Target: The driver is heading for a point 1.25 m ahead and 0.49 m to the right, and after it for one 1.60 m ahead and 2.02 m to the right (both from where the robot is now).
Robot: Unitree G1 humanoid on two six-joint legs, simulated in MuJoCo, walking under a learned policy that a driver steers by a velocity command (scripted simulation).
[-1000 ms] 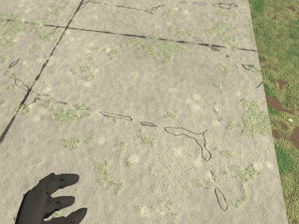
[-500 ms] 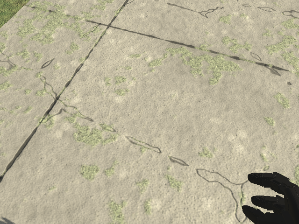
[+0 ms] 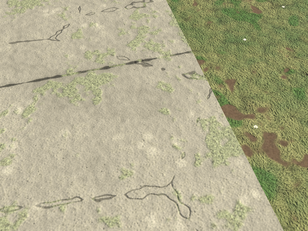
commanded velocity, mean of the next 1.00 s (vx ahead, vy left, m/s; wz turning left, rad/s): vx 0.01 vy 0.00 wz -0.78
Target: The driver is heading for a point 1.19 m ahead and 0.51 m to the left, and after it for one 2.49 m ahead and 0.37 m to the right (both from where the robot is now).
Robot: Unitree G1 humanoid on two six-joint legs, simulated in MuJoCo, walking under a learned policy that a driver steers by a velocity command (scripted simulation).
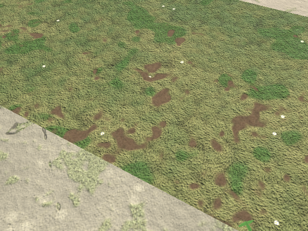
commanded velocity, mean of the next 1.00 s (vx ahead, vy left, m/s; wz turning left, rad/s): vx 0.31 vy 0.00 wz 0.65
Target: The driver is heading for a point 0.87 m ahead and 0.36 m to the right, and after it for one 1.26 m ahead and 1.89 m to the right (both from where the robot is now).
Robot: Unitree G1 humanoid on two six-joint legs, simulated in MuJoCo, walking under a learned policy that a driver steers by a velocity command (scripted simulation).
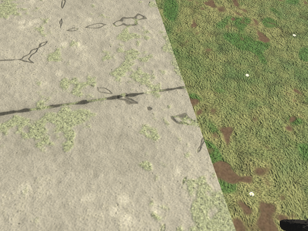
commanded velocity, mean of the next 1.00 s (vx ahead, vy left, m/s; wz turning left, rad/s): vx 0.24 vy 0.00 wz -0.71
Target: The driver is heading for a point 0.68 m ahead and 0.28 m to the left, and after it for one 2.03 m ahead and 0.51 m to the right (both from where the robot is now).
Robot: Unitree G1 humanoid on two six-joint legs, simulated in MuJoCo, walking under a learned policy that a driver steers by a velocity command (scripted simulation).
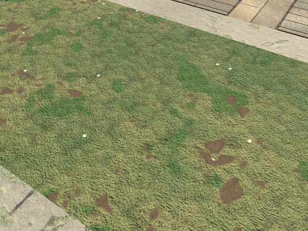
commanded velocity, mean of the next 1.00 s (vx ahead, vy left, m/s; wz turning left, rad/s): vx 0.59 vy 0.00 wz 0.56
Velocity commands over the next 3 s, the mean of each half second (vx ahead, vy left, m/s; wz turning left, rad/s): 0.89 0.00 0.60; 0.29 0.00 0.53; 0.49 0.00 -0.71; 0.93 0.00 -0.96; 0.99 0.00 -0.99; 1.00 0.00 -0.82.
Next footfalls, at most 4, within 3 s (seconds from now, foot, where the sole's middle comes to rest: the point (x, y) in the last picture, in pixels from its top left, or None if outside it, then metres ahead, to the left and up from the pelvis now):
0.04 left None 0.12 0.13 -0.77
0.50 right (168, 216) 0.59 0.02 -0.77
0.86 left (91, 205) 0.63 0.37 -0.77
1.32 right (146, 197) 0.68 0.12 -0.77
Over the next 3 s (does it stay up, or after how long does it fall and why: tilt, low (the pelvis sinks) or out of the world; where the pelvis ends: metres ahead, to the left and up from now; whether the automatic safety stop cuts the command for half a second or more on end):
stays up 1.79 -0.28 -0.01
